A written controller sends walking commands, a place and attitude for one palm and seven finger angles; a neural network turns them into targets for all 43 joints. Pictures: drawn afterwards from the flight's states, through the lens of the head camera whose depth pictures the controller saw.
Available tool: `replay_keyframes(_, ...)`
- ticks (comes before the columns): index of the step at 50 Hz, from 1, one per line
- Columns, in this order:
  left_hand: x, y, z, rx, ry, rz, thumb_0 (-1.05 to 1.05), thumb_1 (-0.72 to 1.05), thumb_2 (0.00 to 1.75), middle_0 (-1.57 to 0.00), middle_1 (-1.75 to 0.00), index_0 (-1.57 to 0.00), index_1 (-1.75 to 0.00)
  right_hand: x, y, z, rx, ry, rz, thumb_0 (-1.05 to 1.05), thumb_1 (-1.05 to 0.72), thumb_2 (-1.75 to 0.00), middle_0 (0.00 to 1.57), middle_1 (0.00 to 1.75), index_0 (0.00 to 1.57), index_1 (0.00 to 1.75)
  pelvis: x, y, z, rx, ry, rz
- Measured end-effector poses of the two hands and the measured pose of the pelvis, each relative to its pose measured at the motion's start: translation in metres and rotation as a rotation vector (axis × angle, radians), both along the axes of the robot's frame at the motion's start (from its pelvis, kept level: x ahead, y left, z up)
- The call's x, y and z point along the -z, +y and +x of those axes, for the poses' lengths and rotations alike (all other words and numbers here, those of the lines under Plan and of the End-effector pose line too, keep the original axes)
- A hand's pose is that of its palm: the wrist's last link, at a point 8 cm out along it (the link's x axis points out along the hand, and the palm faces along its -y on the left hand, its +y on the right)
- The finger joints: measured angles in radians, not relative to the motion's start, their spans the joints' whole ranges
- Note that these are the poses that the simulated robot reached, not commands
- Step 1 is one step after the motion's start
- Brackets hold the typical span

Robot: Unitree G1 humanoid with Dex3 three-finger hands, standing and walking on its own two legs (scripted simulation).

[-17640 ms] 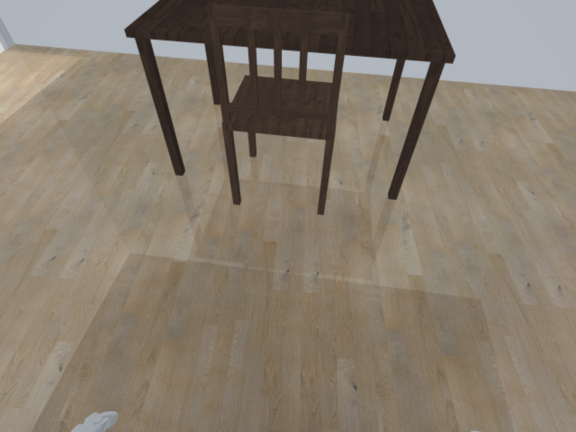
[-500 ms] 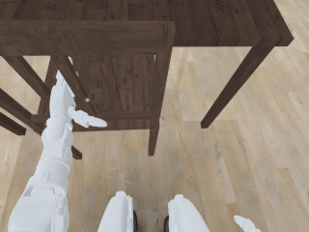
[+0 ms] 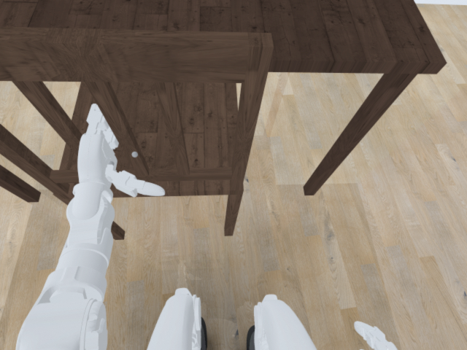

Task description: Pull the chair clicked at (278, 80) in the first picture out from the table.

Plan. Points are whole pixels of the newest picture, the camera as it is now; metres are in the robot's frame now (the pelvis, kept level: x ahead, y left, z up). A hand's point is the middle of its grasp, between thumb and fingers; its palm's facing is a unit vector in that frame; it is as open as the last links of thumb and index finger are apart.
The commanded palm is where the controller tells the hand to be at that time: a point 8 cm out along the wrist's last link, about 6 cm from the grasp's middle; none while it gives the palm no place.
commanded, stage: hook a spindle and tug to test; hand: left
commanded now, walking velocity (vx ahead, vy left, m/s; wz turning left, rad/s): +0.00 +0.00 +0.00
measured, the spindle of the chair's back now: (125, 136) +0.46 +0.18 +0.03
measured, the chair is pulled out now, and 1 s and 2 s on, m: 0.00 0.01 0.08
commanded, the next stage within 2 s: step backward, pulling the chair out in 1.34 s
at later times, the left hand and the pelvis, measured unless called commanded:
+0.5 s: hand (137, 149) +0.44 +0.16 +0.02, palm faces +0.04 -1.00 -0.05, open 9.6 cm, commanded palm +0.41 +0.21 +0.02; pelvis +0.00 +0.00 +0.00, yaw +0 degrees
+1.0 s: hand (139, 155) +0.43 +0.16 +0.02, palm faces +0.04 -1.00 -0.03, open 5.3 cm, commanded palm +0.39 +0.21 +0.02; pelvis +0.01 +0.00 +0.01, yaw -1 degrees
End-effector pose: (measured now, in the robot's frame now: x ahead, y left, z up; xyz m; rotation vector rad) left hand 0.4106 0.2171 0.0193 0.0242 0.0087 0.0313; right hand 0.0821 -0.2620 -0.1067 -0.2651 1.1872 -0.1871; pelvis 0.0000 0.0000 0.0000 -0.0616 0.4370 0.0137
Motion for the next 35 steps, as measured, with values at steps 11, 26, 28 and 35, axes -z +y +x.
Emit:
replay_keyframes(11, -0.002, 0.000, 0.003, 0.001, 0.011, 0.019, -0.01, -0.48, 0.31, -0.25, -0.66, -0.25, -0.66, 0.003, 0.008, -0.001, 0.008, 0.006, 0.024, 0.00, -0.91, -0.90, 0.20, 0.30, 0.20, 0.30, 0.001, 0.003, 0.000, 0.003, 0.001, 0.000)
replay_keyframes(26, 0.000, -0.003, 0.010, -0.008, -0.005, 0.025, -0.01, 0.10, 0.55, -0.47, -1.34, -0.46, -1.34, 0.005, 0.006, -0.009, 0.016, 0.033, 0.016, 0.00, -0.91, -0.90, 0.20, 0.30, 0.20, 0.30, 0.002, 0.002, 0.001, 0.006, 0.008, 0.000)
replay_keyframes(28, 0.000, -0.001, 0.010, -0.008, 0.001, 0.023, -0.01, 0.21, 0.60, -0.48, -1.37, -0.48, -1.38, 0.004, 0.005, -0.010, 0.020, 0.036, 0.016, 0.00, -0.91, -0.90, 0.20, 0.30, 0.20, 0.30, 0.002, 0.002, 0.001, 0.007, 0.008, 0.000)
replay_keyframes(35, 0.002, 0.001, 0.008, -0.009, 0.018, 0.007, 0.00, 0.59, 0.76, -0.50, -1.43, -0.49, -1.43, 0.002, 0.003, -0.008, 0.020, 0.037, 0.010, 0.00, -0.91, -0.90, 0.20, 0.30, 0.20, 0.30, 0.000, 0.001, 0.004, 0.005, 0.008, 0.000)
